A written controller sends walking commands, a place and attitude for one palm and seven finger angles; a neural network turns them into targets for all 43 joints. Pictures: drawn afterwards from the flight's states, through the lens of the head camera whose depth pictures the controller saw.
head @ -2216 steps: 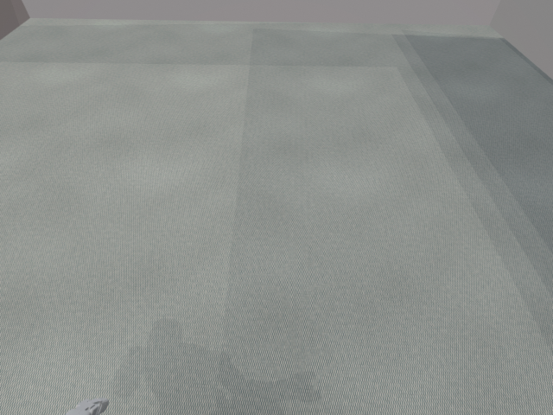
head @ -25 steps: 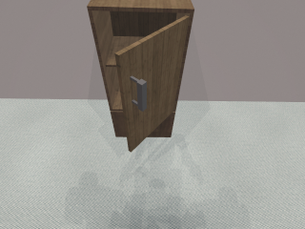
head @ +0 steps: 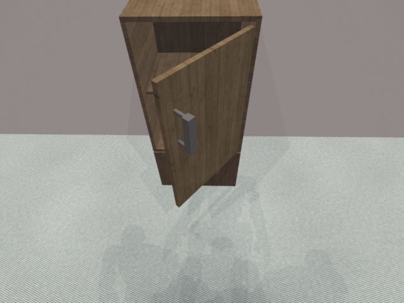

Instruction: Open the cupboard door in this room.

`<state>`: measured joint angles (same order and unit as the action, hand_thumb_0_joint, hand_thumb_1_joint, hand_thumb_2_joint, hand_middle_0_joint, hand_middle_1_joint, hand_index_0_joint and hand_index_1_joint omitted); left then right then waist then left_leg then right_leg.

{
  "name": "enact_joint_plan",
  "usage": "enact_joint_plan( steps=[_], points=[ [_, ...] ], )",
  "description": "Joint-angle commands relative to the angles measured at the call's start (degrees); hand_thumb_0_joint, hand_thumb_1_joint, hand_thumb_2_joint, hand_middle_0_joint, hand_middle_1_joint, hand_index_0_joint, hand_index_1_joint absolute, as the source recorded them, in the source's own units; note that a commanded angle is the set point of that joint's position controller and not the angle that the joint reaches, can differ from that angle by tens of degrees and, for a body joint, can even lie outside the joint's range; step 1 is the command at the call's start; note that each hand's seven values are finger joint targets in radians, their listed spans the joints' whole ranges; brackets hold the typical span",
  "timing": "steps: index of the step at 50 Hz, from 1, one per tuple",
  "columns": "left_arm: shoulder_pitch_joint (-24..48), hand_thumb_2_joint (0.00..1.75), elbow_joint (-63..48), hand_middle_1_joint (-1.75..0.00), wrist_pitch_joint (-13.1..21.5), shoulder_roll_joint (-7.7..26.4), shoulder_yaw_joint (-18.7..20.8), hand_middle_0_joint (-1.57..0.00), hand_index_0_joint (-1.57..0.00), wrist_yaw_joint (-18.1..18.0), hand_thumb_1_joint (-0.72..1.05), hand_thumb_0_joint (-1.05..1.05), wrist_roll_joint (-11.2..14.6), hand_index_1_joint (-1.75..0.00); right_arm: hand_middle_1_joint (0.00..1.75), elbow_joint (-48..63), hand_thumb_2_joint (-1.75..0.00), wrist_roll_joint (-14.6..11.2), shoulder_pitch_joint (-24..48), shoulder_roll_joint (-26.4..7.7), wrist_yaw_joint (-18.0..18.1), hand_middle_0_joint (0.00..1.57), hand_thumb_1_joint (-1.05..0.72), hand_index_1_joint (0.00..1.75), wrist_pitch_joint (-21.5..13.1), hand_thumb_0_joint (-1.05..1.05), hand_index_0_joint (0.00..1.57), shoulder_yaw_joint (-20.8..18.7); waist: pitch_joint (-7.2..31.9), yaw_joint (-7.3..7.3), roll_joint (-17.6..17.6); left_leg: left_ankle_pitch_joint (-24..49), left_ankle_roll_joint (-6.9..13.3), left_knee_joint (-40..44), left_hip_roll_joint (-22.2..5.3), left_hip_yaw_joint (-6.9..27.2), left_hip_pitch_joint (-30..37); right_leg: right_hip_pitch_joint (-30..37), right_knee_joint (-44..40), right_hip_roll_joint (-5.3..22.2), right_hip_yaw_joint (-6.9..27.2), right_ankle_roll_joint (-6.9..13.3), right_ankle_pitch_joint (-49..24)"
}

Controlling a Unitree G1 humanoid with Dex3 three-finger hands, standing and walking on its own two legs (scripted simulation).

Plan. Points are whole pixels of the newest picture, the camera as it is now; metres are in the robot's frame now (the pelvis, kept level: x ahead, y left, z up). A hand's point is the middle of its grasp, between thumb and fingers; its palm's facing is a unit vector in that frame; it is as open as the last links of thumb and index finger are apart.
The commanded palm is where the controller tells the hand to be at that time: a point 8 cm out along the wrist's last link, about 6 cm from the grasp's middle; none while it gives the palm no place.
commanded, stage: let the arm hang, fingers relaxed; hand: left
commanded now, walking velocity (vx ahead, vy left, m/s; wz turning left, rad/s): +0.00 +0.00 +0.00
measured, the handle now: (184, 131) +0.55 +0.08 -0.01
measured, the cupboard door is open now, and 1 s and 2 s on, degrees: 49 49 49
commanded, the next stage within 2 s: look to check the result in 0.30 s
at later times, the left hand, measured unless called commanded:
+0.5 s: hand out of the picture +0.04 +0.17 -0.17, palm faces +0.02 -0.97 -0.23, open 7.3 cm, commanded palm none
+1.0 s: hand out of the picture +0.04 +0.16 -0.17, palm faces +0.03 -0.97 -0.22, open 7.4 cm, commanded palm none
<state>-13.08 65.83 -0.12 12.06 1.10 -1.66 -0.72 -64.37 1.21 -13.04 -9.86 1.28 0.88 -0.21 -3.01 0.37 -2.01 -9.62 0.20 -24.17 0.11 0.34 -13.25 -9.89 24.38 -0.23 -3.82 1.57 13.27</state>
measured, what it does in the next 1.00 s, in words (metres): stands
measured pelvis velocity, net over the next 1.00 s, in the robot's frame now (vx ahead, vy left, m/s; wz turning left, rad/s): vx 0.03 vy -0.02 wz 0.00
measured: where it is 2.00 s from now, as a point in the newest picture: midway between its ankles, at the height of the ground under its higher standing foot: outside the picture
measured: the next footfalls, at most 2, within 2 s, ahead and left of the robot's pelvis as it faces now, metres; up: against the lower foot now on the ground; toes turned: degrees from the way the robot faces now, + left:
left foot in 1.84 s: +0.12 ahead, +0.09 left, +0.00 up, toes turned -23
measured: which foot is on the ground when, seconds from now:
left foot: down 0.00-1.00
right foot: down 0.00-1.00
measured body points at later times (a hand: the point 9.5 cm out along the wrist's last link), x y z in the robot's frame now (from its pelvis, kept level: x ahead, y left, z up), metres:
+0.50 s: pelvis +0.02 -0.01 +0.00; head +0.04 -0.02 +0.45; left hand +0.04 +0.22 -0.15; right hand +0.03 -0.24 -0.16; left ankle +0.04 +0.12 -0.74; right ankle +0.00 -0.10 -0.74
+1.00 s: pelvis +0.03 -0.02 +0.00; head +0.05 -0.03 +0.45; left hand +0.04 +0.21 -0.15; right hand +0.05 -0.25 -0.16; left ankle +0.04 +0.12 -0.74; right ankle +0.00 -0.10 -0.74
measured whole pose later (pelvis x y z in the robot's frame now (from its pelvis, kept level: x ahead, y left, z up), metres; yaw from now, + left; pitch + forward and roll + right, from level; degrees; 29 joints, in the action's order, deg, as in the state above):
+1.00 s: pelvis +0.03 -0.02 +0.00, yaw +0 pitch -1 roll +0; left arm -13.9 65.8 0.8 8.9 1.0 -2.0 -0.5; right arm -65.3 1.0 -12.7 -9.8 2.1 0.2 -0.3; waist -2.7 0.2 -1.0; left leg -11.4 -1.6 -21.8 -1.4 0.6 -9.2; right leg -5.7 21.4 -1.8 -3.9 3.1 14.7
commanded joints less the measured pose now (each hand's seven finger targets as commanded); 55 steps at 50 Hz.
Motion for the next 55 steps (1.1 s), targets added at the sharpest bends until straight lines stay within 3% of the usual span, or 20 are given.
enact_joint_plan(
  steps=[1,10,15,21,40,46,51,53,55],
  points=[
    [-1.9,0.90,-2.1,-0.30,0.8,6.0,0.7,-0.20,-0.20,-0.2,0.90,0.00,0.2,-0.30,0.30,0.9,-0.90,0.1,-3.2,-5.7,0.3,0.20,-0.90,0.30,-0.8,0.00,0.20,-1.1,-0.9,-0.13,2.5,2.8,1.7,4.6,-5.2,4.6,1.1,-2.5,-6.8,6.4,6.0,1.4,0.6],
    [-0.9,0.90,-2.8,-0.30,1.1,5.0,0.9,-0.20,-0.20,-0.4,0.90,0.00,0.3,-0.30,0.30,0.7,-0.90,0.1,-2.5,-4.9,0.6,0.20,-0.90,0.30,-1.3,0.00,0.20,-0.7,0.5,-0.44,1.5,8.5,1.1,4.7,-5.3,4.1,2.0,1.1,-5.9,6.6,5.4,1.0,-7.5],
    [-1.4,0.90,-2.7,-0.30,1.2,4.4,0.9,-0.20,-0.20,-0.4,0.90,0.00,0.4,-0.30,0.30,0.7,-0.90,0.1,-2.5,-4.7,0.8,0.20,-0.90,0.30,-1.2,0.00,0.20,-0.8,0.6,-0.32,0.5,8.5,1.0,4.4,-5.3,3.7,3.1,1.1,-6.6,6.5,5.7,1.2,-8.2],
    [-2.2,0.90,-2.4,-0.30,1.3,4.3,0.9,-0.20,-0.20,-0.5,0.90,0.00,0.4,-0.30,0.30,0.5,-0.90,-0.1,-3.4,-4.8,0.9,0.20,-0.90,0.30,-1.2,0.00,0.20,-0.9,1.6,-0.07,2.0,8.3,1.0,4.3,-5.3,3.3,4.4,1.5,-7.1,6.5,5.7,1.2,-9.0],
    [-4.5,0.90,-1.2,-0.30,1.4,3.9,0.8,-0.20,-0.20,-0.6,0.90,0.00,0.4,-0.30,0.30,0.1,-0.90,-0.2,-3.3,-4.9,1.2,0.20,-0.90,0.30,-1.0,0.00,0.20,-0.9,-0.9,-0.04,2.1,6.8,1.0,4.2,-5.5,3.0,4.8,0.1,-8.1,6.3,5.9,1.3,-7.4],
    [-4.2,0.90,-1.7,-0.30,1.7,4.6,1.0,-0.20,-0.20,-0.6,0.90,0.00,0.4,-0.30,0.30,0.3,-0.90,-0.1,-3.0,-5.6,1.2,0.20,-0.90,0.30,-1.3,0.00,0.20,-1.1,0.8,-0.15,1.8,8.9,1.0,3.9,-5.5,2.9,5.4,1.8,-7.5,6.6,6.0,1.3,-11.9],
    [-3.6,0.90,-2.0,-0.30,1.7,5.0,1.1,-0.20,-0.20,-0.6,0.90,0.00,0.4,-0.30,0.30,0.4,-0.90,-0.1,-2.6,-5.8,1.2,0.20,-0.90,0.30,-1.2,0.00,0.20,-1.1,-0.5,-0.18,2.0,8.0,0.9,4.2,-5.4,2.8,4.9,1.5,-8.0,6.5,6.0,1.1,-11.3],
    [-4.1,0.90,-2.0,-0.30,1.1,3.5,1.2,-0.20,-0.20,-0.6,0.90,0.00,0.4,-0.30,0.30,0.2,-0.90,0.0,-3.5,-4.3,1.4,0.20,-0.90,0.30,-0.8,0.00,0.20,-1.0,0.0,-0.09,2.4,8.4,0.5,2.7,-5.9,1.5,5.6,0.7,-6.9,6.5,7.0,1.1,-14.3],
    [-3.7,0.90,-2.9,-0.30,0.5,4.9,2.1,-0.20,-0.20,-0.6,0.90,0.00,0.2,-0.30,0.30,0.7,-0.90,-0.1,-4.2,-4.8,1.6,0.20,-0.90,0.30,-0.3,0.00,0.20,-1.7,0.3,0.04,2.6,6.8,0.2,0.4,-6.2,-0.2,4.6,0.4,-5.1,6.6,8.4,1.4,-16.7]
  ],
)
